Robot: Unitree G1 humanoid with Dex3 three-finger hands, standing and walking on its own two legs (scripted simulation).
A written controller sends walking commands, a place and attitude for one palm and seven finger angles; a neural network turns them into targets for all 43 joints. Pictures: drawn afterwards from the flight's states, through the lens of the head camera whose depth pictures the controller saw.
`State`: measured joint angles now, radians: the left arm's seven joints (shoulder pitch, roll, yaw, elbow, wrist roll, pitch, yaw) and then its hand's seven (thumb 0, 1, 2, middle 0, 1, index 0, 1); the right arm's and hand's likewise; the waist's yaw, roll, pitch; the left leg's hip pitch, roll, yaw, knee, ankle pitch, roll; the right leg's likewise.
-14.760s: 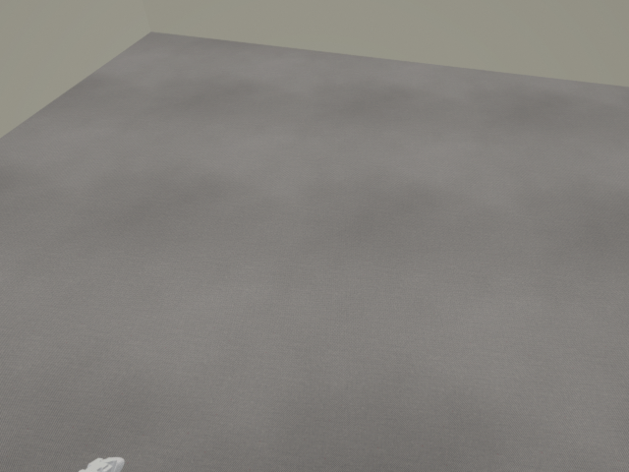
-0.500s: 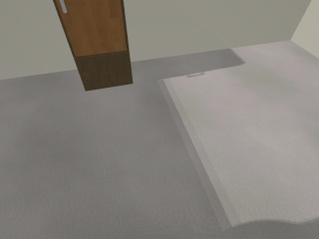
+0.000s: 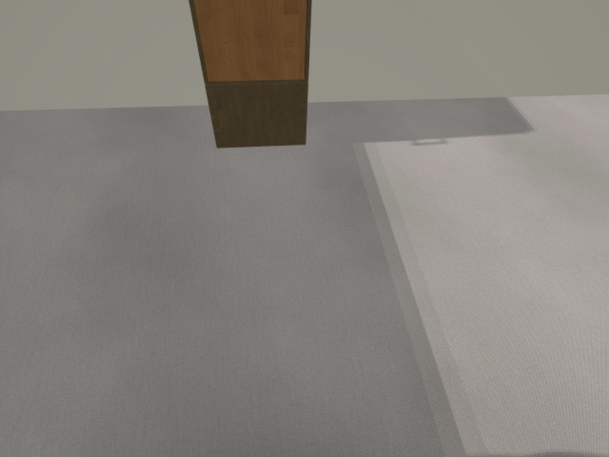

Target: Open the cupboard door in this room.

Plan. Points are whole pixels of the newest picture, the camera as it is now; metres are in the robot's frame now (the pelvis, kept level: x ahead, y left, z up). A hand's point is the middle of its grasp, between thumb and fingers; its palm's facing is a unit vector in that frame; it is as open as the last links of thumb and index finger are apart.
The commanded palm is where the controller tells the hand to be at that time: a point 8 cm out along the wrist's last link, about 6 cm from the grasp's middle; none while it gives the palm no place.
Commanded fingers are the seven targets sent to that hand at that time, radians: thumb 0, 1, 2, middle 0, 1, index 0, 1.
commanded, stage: turn or walk to find it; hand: left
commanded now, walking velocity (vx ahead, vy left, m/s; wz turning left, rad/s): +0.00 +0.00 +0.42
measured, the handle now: out of the picture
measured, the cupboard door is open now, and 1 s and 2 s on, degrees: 0 0 0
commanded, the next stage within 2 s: stand and wait in 1.66 s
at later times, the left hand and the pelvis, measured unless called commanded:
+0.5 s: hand out of the picture -0.06 +0.19 -0.19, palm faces +0.25 -0.95 -0.21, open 7.4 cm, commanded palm none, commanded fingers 0.00 0.90 0.90 -0.20 -0.30 -0.20 -0.30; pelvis -0.03 -0.01 -0.02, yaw +13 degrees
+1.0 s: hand out of the picture -0.03 +0.18 -0.15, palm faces +0.38 -0.88 -0.30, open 7.4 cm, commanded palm none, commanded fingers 0.00 0.90 0.90 -0.20 -0.30 -0.20 -0.30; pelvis -0.04 -0.04 -0.01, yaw +24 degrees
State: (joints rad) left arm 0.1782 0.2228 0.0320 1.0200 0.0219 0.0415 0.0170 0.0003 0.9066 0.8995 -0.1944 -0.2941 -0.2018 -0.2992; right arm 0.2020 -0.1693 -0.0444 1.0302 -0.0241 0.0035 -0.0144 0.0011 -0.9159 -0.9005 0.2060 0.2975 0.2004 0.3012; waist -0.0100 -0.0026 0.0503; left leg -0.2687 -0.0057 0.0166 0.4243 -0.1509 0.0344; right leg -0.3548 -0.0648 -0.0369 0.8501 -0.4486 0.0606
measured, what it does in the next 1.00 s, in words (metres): steps on the spot, turning left: right foot, then left foot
